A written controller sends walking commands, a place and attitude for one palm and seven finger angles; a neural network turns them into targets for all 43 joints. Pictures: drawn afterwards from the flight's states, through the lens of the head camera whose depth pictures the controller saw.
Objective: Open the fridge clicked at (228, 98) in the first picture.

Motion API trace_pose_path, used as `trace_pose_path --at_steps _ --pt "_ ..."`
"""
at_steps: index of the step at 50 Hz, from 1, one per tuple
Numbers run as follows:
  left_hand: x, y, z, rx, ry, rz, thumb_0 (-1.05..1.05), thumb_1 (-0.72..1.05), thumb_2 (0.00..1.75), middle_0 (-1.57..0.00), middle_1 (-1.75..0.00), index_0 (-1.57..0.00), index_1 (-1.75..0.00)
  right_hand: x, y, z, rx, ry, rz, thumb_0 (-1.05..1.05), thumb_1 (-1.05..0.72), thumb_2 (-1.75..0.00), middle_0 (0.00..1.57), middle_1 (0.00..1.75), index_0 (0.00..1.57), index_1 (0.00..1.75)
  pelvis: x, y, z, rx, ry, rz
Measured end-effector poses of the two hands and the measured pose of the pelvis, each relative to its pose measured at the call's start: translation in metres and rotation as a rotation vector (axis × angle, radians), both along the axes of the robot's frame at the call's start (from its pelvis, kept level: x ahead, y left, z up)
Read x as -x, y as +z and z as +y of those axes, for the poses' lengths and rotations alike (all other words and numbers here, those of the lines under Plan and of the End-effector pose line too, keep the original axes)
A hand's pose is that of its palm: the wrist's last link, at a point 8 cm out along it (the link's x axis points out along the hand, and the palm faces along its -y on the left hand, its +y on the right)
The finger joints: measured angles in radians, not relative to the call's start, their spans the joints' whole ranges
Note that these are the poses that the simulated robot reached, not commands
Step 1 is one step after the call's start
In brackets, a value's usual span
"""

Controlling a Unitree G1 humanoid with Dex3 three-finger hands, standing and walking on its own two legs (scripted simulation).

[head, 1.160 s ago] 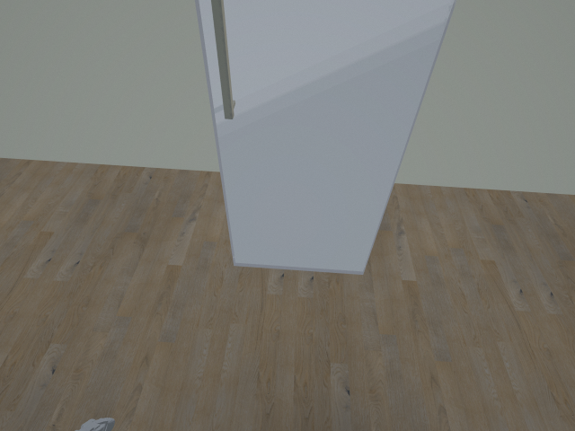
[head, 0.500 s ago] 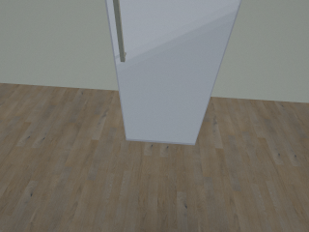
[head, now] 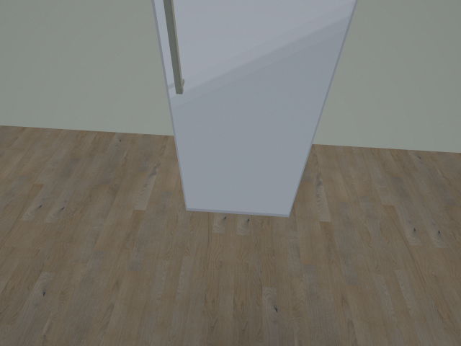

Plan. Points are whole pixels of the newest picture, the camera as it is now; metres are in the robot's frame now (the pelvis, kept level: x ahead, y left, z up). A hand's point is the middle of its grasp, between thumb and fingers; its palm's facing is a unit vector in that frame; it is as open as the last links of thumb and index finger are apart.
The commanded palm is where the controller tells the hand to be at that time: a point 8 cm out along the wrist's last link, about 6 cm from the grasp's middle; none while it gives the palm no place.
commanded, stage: look at it before walking up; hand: left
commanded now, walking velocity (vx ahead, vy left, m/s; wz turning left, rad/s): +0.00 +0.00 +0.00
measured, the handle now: (175, 41) +0.82 +0.20 +0.15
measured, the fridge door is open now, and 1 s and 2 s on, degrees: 0 0 0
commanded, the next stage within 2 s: take the last steps up to it in 0.28 s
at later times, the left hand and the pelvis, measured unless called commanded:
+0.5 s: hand out of the picture +0.07 +0.24 -0.16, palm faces -0.01 -0.94 -0.33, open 7.4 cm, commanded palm none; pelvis +0.01 +0.00 +0.00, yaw +0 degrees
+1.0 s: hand (141, 331) +0.19 +0.20 -0.18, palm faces -0.03 -0.98 -0.17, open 7.3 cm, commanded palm none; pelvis +0.14 +0.02 -0.01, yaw -1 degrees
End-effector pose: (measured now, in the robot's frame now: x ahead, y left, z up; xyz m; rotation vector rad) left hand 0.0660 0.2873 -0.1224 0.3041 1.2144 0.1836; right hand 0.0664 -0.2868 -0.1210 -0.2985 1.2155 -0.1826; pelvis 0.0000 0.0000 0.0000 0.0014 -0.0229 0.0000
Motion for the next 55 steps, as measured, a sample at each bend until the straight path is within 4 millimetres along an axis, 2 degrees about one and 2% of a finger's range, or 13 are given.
trace_pose_path --at_steps 13,24,30,35,38,40,42,47,51,55 --pt "-0.004 0.003 0.001 -0.012 0.004 0.004 0.0 0.9 0.9 -0.21 -0.3 -0.2 -0.3 -0.012 0.001 -0.003 0.002 0.006 -0.013 0.0 -0.91 -0.89 0.2 0.3 0.2 0.3 -0.006 0.001 -0.002 -0.001 -0.002 -0.002" --pt "-0.002 0.001 -0.004 -0.008 0.014 0.007 0.0 0.9 0.9 -0.21 -0.3 -0.2 -0.3 -0.011 0.0 -0.003 0.0 0.003 -0.01 0.0 -0.91 -0.89 0.2 0.3 0.2 0.3 -0.009 0.001 -0.004 0.001 -0.004 -0.005" --pt "0.015 -0.017 -0.02 0.06 0.056 0.054 0.0 0.9 0.9 -0.2 -0.3 -0.2 -0.3 0.006 -0.014 0.018 -0.039 -0.008 0.06 0.0 -0.91 -0.89 0.2 0.3 0.2 0.29 -0.025 -0.005 0.001 0.015 0.001 0.002" --pt "0.038 -0.037 -0.024 0.132 0.117 0.141 0.0 0.9 0.9 -0.21 -0.3 -0.2 -0.3 0.02 -0.021 0.048 -0.059 -0.038 0.134 0.0 -0.91 -0.89 0.2 0.3 0.2 0.29 -0.048 -0.012 0.018 0.021 0.01 0.005" --pt "0.041 -0.042 -0.025 0.153 0.106 0.231 0.0 0.9 0.9 -0.21 -0.3 -0.2 -0.3 0.031 -0.022 0.068 -0.076 -0.095 0.147 0.0 -0.91 -0.89 0.2 0.3 0.2 0.29 -0.065 -0.013 0.026 0.008 -0.016 0.009" --pt "0.03 -0.039 -0.026 0.159 0.091 0.256 0.0 0.9 0.9 -0.2 -0.3 -0.2 -0.3 0.044 -0.02 0.081 -0.091 -0.135 0.181 0.0 -0.91 -0.89 0.2 0.3 0.2 0.29 -0.076 -0.01 0.028 0.008 -0.02 0.012" --pt "0.01 -0.037 -0.027 0.165 0.08 0.246 0.01 0.9 0.9 -0.2 -0.3 -0.2 -0.3 0.058 -0.017 0.094 -0.111 -0.165 0.239 0.0 -0.91 -0.89 0.2 0.3 0.2 0.29 -0.087 -0.007 0.029 0.006 -0.017 0.013" --pt "-0.064 -0.033 -0.035 0.174 0.052 0.154 0.01 0.91 0.9 -0.2 -0.3 -0.2 -0.3 0.08 -0.01 0.118 -0.164 -0.226 0.398 0.0 -0.91 -0.89 0.2 0.3 0.2 0.29 -0.117 -0.006 0.025 -0.001 -0.017 0.019" --pt "-0.137 -0.032 -0.042 0.151 0.009 0.072 0.01 0.92 0.9 -0.2 -0.3 -0.2 -0.3 0.074 -0.012 0.123 -0.2 -0.271 0.473 0.0 -0.91 -0.89 0.2 0.3 0.2 0.3 -0.149 -0.012 0.015 -0.009 -0.026 0.019" --pt "-0.211 -0.037 -0.058 0.131 -0.028 -0.036 0.01 0.92 0.9 -0.2 -0.3 -0.2 -0.3 0.046 -0.029 0.112 -0.222 -0.289 0.51 0.0 -0.91 -0.89 0.2 0.3 0.2 0.3 -0.189 -0.028 -0.001 -0.011 -0.022 0.012"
